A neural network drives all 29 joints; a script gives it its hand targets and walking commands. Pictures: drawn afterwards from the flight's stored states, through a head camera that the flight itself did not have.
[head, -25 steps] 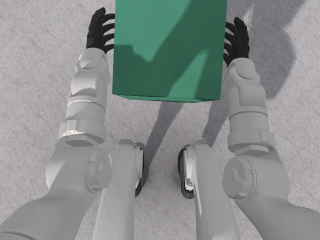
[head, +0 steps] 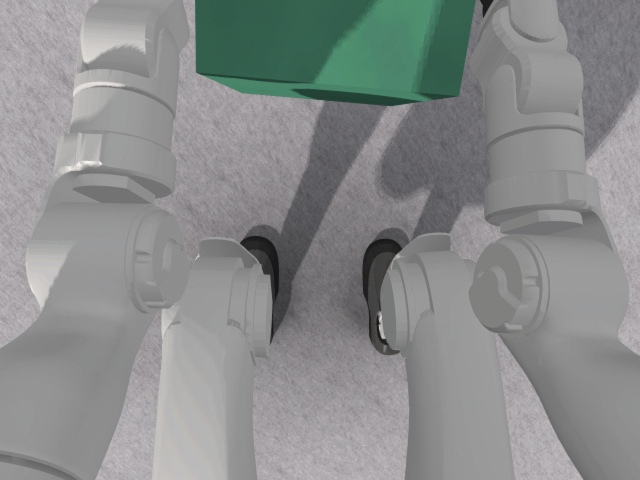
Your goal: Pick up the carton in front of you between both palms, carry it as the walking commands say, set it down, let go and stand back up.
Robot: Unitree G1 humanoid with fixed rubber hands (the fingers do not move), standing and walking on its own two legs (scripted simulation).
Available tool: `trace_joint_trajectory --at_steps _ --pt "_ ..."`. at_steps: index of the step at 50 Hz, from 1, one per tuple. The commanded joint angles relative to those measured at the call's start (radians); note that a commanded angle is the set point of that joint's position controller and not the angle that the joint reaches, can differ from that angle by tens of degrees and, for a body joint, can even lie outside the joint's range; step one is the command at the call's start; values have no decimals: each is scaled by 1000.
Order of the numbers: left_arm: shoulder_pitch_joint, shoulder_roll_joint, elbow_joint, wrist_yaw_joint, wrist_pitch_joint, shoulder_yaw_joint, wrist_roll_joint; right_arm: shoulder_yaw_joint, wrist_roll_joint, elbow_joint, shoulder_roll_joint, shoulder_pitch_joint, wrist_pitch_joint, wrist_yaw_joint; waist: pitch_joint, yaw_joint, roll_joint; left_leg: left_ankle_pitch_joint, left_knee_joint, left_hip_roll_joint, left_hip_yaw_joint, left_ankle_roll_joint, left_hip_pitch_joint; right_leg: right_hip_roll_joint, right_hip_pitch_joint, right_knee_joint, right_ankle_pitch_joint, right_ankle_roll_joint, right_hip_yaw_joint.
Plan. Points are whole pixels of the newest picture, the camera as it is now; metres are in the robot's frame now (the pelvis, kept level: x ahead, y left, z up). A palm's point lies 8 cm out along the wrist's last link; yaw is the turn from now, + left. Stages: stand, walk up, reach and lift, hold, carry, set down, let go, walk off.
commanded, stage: set down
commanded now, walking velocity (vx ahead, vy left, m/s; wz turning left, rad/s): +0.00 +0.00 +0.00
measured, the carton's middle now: out of the picture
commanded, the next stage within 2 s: none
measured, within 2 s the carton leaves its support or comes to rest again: rests again in 0.38 s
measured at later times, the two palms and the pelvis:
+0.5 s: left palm out of the picture +0.56 +0.16 -0.20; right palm (493, 0) +0.54 -0.15 -0.20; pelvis -0.01 +0.00 -0.04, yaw +0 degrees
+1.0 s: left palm out of the picture +0.56 +0.16 -0.21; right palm (498, 0) +0.54 -0.15 -0.20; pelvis -0.01 +0.00 -0.05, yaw +0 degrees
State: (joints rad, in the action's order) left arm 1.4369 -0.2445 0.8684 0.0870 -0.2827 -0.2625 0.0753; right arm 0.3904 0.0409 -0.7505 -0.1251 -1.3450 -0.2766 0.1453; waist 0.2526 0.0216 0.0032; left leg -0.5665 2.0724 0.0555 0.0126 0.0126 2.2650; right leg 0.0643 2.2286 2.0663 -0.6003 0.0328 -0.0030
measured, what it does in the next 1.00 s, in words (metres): stands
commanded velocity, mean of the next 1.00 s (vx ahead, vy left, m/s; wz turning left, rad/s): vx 0.00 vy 0.00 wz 0.00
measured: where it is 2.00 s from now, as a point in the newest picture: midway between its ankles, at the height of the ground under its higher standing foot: (321, 314)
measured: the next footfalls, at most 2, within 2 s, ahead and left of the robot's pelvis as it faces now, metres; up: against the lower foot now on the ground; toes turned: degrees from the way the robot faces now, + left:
none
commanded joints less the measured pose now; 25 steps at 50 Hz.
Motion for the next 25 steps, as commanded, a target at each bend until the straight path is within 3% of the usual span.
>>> trace_joint_trajectory --at_steps 1,7,16,21,25 --pt "617 913 -129 -259 51 435 -173 -515 -174 140 822 -751 55 -272 -1462 25 -77 515 -74 59 -32 -11 -872 68 -615 -86 474 -7 -75" --pt "633 926 -176 -249 50 474 -226 -575 -234 179 841 -770 60 -257 -1573 20 -79 646 -20 63 -24 -5 -955 74 -650 -36 561 -9 -73" --pt "573 914 -2 -284 72 363 -161 -473 -175 43 832 -738 76 -274 -1189 20 -47 430 -12 60 -31 6 -653 71 -540 -24 425 -15 -52" --pt "636 857 7 -283 89 350 -171 -461 -179 32 798 -785 89 -265 -1137 14 -27 348 -3 54 -33 11 -604 69 -558 -12 370 -18 -50" --pt "646 824 49 -285 91 332 -162 -425 -168 -24 774 -774 89 -269 -1028 13 -47 302 5 50 -32 10 -593 69 -506 -9 314 -24 -50"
